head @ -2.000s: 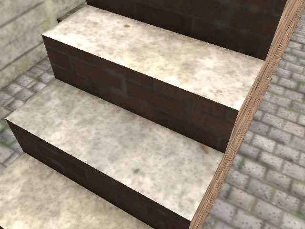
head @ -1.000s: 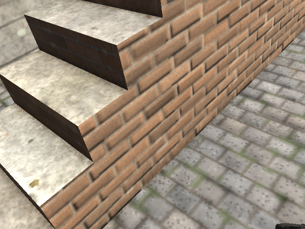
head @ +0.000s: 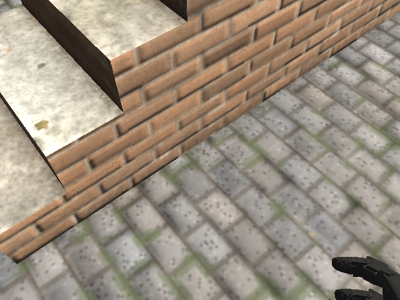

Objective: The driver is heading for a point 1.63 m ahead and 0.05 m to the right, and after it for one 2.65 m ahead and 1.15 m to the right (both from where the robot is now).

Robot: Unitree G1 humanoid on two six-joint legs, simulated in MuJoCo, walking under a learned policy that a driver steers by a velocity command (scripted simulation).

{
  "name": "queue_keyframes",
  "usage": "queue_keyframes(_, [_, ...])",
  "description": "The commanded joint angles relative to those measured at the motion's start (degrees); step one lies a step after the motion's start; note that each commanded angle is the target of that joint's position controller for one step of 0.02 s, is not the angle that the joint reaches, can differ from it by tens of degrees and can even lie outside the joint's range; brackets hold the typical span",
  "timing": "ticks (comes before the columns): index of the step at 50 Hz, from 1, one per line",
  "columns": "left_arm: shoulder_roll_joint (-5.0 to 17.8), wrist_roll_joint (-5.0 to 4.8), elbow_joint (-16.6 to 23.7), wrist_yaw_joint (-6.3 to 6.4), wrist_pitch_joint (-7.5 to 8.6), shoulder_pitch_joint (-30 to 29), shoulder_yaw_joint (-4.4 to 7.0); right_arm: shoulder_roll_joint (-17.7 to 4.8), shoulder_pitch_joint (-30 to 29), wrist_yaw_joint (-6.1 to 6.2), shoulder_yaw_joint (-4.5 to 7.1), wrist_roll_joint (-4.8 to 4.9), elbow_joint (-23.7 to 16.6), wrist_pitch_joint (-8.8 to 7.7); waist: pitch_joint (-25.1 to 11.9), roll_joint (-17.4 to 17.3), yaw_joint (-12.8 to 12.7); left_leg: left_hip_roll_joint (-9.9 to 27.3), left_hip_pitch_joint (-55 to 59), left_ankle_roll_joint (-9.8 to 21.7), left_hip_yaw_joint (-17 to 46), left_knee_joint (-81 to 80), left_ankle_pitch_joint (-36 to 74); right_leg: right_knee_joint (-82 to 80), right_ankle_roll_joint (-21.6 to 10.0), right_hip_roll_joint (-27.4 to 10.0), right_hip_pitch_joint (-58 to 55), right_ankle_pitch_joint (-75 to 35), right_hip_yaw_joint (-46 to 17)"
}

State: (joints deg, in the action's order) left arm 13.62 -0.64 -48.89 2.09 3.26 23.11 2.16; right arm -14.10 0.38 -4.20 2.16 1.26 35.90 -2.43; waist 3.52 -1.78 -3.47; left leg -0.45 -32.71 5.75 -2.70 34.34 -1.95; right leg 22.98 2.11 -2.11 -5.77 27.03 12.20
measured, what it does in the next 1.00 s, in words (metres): walks ahead: right foot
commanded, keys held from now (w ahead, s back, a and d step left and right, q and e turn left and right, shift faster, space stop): q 0.24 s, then no key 0.02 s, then e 0.72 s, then w+e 0.02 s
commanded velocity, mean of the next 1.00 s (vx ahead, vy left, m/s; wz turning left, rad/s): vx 0.05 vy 0.00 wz -0.03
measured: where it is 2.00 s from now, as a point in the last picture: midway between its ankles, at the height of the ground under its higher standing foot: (252, 287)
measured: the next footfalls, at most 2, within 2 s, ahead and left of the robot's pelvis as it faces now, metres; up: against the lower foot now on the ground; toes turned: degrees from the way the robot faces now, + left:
right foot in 0.48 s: +0.18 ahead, -0.13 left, +0.00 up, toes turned -2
left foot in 1.26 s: +0.21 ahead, +0.09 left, +0.00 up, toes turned -16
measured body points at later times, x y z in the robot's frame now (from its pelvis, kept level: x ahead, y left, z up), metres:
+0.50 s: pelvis +0.11 +0.01 +0.01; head +0.13 +0.02 +0.46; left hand +0.22 +0.28 -0.09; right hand +0.31 -0.21 -0.08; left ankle +0.14 +0.08 -0.72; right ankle +0.15 -0.14 -0.72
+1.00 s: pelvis +0.12 -0.04 +0.02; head +0.17 -0.06 +0.47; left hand +0.32 +0.21 -0.05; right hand +0.26 -0.34 -0.08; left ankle +0.12 +0.11 -0.63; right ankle +0.14 -0.13 -0.72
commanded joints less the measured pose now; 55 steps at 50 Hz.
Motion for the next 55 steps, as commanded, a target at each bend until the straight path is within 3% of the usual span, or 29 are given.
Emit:
queue_keyframes(1, [4.80, 3.07, 8.61, -0.10, 1.71, -2.20, 0.66, -17.19, 20.39, 3.25, 5.53, -0.57, 1.58, 1.14, -17.95, -8.86, 8.14, 10.44, 48.09, 7.39, 17.02, 1.15, 32.90, 45.49, -0.60, -0.57, 32.27, 2.72, -3.95])
queue_keyframes(2, [4.66, 2.11, 9.37, -1.17, 3.04, 5.07, -0.29, -19.53, 18.48, 3.23, 5.27, -2.31, -2.80, 0.38, -34.74, -12.57, 5.39, 25.29, 59.79, 23.03, 45.00, -3.14, 34.24, 63.83, 0.69, 5.92, 43.40, 17.60, -16.38])
queue_keyframes(3, [11.13, 0.50, 9.94, -1.44, 3.43, -3.45, 1.39, -15.45, 18.16, 3.12, 4.99, -2.40, -3.33, 0.77, -32.57, -2.65, 10.57, 21.04, 52.84, 20.02, 40.04, -9.99, 24.50, 64.70, 0.19, 3.39, 44.95, 9.42, -20.80])
queue_keyframes(4, [10.68, -0.50, 12.35, -1.02, 2.96, -8.26, 1.19, -12.91, 13.60, 3.03, 4.22, -1.12, -3.10, 0.56, -22.18, 0.01, 8.22, 17.55, 43.74, 16.29, 32.45, -12.26, 14.61, 60.16, -0.45, 1.33, 47.59, 3.07, -18.59])
queue_keyframes(5, [9.83, 0.41, 11.84, -0.04, 2.12, -8.54, 1.11, -10.70, 9.76, 3.23, 3.64, 0.26, -3.47, 0.60, -15.01, 5.03, 5.27, 13.96, 33.09, 12.79, 27.61, -14.11, 8.67, 55.39, 0.17, -1.14, 46.11, -1.34, -17.58])
queue_keyframes(6, [10.37, 1.01, 12.15, 0.63, 1.03, -7.94, 1.37, -9.84, 7.58, 3.39, 3.31, 0.26, -4.01, 0.68, -11.77, 3.55, 3.29, 12.32, 24.72, 12.07, 25.34, -15.90, 7.20, 52.52, 0.65, -2.00, 42.65, -3.62, -17.64])
queue_keyframes(8, [9.63, 1.60, 12.63, 0.85, -0.67, -6.23, 1.47, -10.32, 5.63, 3.40, 3.52, -1.06, -3.90, 0.77, -9.34, 0.16, 0.62, 9.25, 13.68, 11.41, 22.06, -17.92, 7.99, 48.85, 1.15, -1.92, 36.03, -5.75, -16.74])
queue_keyframes(12, [7.77, 2.48, 14.14, 1.62, -1.65, -8.66, 0.85, -11.42, 6.92, 4.48, 3.95, -0.79, -2.77, 1.32, -11.10, -0.97, 1.26, 7.05, 11.68, 10.62, 19.98, -15.90, 11.81, 40.29, 2.88, -0.25, 36.59, -9.20, -16.24])
queue_keyframes(17, [6.91, 1.32, 15.58, 1.26, -2.42, -13.54, 0.14, -8.40, 7.21, 5.68, 2.20, -1.17, -1.85, 2.79, -11.85, -4.04, 3.97, 7.63, 14.81, 7.65, 20.42, -16.08, -6.19, 29.56, 2.79, -2.15, 36.39, -15.14, -16.90])
queue_keyframes(20, [6.04, 0.92, 15.87, 0.22, -1.90, -15.22, -0.33, -6.26, 8.90, 5.08, 0.81, -2.70, 0.11, 2.51, -11.25, -4.57, 5.72, 8.75, 14.54, 7.70, 19.25, -15.57, -8.19, 20.85, 1.53, -2.32, 28.39, -13.90, -16.37])
queue_keyframes(23, [6.90, 0.45, 16.19, -0.57, -1.51, -14.79, 0.06, -7.61, 8.32, 4.60, 0.61, -2.52, 1.22, 2.57, -8.23, -4.64, 4.56, 9.13, 15.62, 6.72, 19.46, -13.26, -6.95, 9.27, -0.48, -0.24, 22.66, -12.89, -13.98])
queue_keyframes(25, [9.44, 1.31, 17.37, -0.69, -1.40, -15.53, 0.46, -8.05, 10.85, 5.04, 0.56, -2.17, 1.87, 2.31, -7.87, -1.53, 4.94, 7.34, 17.19, 2.96, 18.76, -9.81, -3.72, 3.06, -2.34, -2.38, 19.00, -24.56, -17.60])
queue_keyframes(26, [13.26, 1.56, 18.10, -0.56, -1.56, -16.68, 1.38, -9.10, 14.33, 5.21, 1.05, -2.50, 1.79, 1.86, -9.32, 4.75, 7.93, 4.23, 15.95, 1.08, 16.22, -7.67, -4.57, 7.00, -3.68, -4.86, 16.65, -35.40, -20.46])
queue_keyframes(27, [12.10, 1.07, 17.47, -0.85, -1.75, -15.29, 1.83, -9.62, 12.45, 5.48, 1.42, -2.25, 1.76, 1.72, -10.26, 8.29, 6.18, 1.61, 18.28, -0.37, 10.72, -6.24, -4.95, 7.19, -4.55, -3.44, 19.57, -31.65, -20.63])
queue_keyframes(29, [9.06, 0.76, 18.25, -1.29, -1.95, -14.44, 1.23, -8.59, 8.62, 6.09, 1.70, -1.93, 0.75, 2.70, -8.75, 7.44, 4.76, 0.54, 19.50, -0.97, 7.67, -3.73, -6.51, 6.20, -5.02, -3.01, 23.94, -27.04, -22.47])
queue_keyframes(33, [8.79, 0.66, 20.63, -1.64, -2.11, -13.75, 1.58, -8.20, 9.62, 6.31, 2.51, -2.28, 0.09, 4.71, -7.59, 2.91, 4.64, 5.79, 21.26, 2.97, 11.63, -6.91, -4.89, 12.19, -4.30, 0.11, 29.79, -21.61, -21.62])
queue_keyframes(36, [8.54, 0.94, 20.99, -1.90, -2.97, -11.13, 1.83, -8.71, 8.22, 6.42, 2.77, -1.90, -0.22, 3.96, -9.53, -4.52, 3.27, 15.87, 22.87, 8.86, 18.58, -9.03, 6.99, 22.13, -2.38, 2.19, 31.08, -10.16, -15.82])
queue_keyframes(38, [8.37, 0.74, 21.72, -2.31, -3.43, -11.64, 1.92, -9.36, 6.43, 6.76, 2.94, -1.35, -0.59, 3.33, -8.54, -4.87, 3.06, 18.97, 21.72, 9.59, 18.67, -8.95, 12.48, 24.14, -3.12, 1.12, 31.05, 0.10, -13.51])
queue_keyframes(41, [8.46, 0.33, 21.14, -2.69, -3.56, -10.64, 2.27, -10.69, 5.61, 6.99, 3.48, -0.44, -0.14, 3.59, -7.37, -3.80, 2.32, 13.45, 16.54, 3.55, 9.18, -3.85, 4.87, 10.56, -5.55, 2.52, 21.91, -13.11, -12.07])
queue_keyframes(42, [11.84, 0.83, 21.94, -2.46, -3.53, -10.60, 3.19, -9.51, 8.10, 6.96, 3.41, -0.67, 0.25, 3.65, -6.56, 3.33, 3.54, 8.69, 12.24, -0.55, 3.83, 4.21, -5.17, 3.72, -8.15, -1.34, 18.61, -23.97, -21.04])
queue_keyframes(43, [18.28, 1.36, 23.63, -2.18, -3.36, -11.42, 4.66, -8.04, 6.39, 6.73, 2.83, -2.30, -2.30, 3.24, -4.69, 17.62, 4.42, -1.23, -1.17, -6.67, -2.55, 16.51, -22.00, -1.41, -16.79, -14.60, 14.61, -34.89, -43.22])
queue_keyframes(44, [14.98, 2.47, 23.39, -2.22, -2.59, -6.39, 3.74, -9.36, 0.85, 6.64, 3.06, -2.57, -2.93, 2.82, -8.06, 15.62, -1.12, -3.12, -6.27, -7.89, 5.68, 29.30, -36.64, -4.03, -22.99, -18.87, 10.60, -41.30, -49.50])
queue_keyframes(45, [14.38, 2.88, 22.84, -2.21, -1.74, -6.97, 3.22, -9.77, 2.82, 6.24, 3.31, -1.66, -2.30, 2.90, -9.35, 10.36, 0.90, -1.67, -7.51, -8.00, 8.72, 34.71, -34.22, -2.35, -21.69, -17.81, 9.60, -41.63, -45.31])
queue_keyframes(46, [14.09, 1.98, 22.98, -2.00, -1.46, -9.70, 3.42, -9.45, 4.74, 6.26, 3.33, -1.44, -0.72, 3.24, -9.25, 5.47, 2.69, -0.61, -7.38, -8.44, 8.95, 35.92, -29.63, -0.58, -18.33, -14.38, 9.79, -40.69, -40.29])
queue_keyframes(47, [13.82, 1.10, 23.24, -1.67, -1.78, -11.87, 3.37, -9.37, 5.29, 6.46, 3.32, -1.75, 0.02, 3.39, -9.09, 3.42, 3.36, 0.14, -7.29, -9.04, 9.09, 33.99, -25.91, -0.02, -16.08, -12.23, 10.43, -40.45, -37.25])
queue_keyframes(49, [12.81, 0.79, 23.65, -1.18, -2.81, -13.99, 2.77, -8.38, 6.12, 6.39, 3.15, -1.72, 0.97, 3.46, -10.17, 4.93, 4.52, -0.48, -2.23, -10.50, 7.79, 32.16, -21.71, 0.01, -14.73, -8.58, 13.74, -42.18, -33.58])
queue_keyframes(51, [11.54, 0.36, 23.18, -0.86, -3.58, -12.30, 2.64, -7.52, 6.26, 5.84, 2.82, -0.97, 1.25, 3.10, -11.43, 7.50, 3.74, -0.86, -0.86, -10.81, 6.78, 24.38, -18.73, -2.43, -14.43, -5.63, 12.78, -23.92, -33.27])
queue_keyframes(53, [12.19, 0.16, 22.81, -0.57, -3.79, -10.40, 3.06, -7.51, 3.42, 5.14, 2.66, -0.61, 0.46, 2.18, -9.39, 10.17, 1.98, -1.31, -0.09, -10.32, 6.64, 15.49, -18.52, -6.16, -15.02, -5.17, 13.23, -4.35, -37.03])
queue_keyframes(55, [13.30, 0.34, 22.52, -0.38, -3.80, -9.85, 3.57, -8.12, 1.85, 4.40, 2.84, -0.35, -0.05, 0.73, -7.77, 12.41, 1.49, -1.97, 2.53, -9.30, 6.79, 8.85, -20.76, -7.34, -15.34, -5.43, 14.35, 1.50, -40.09])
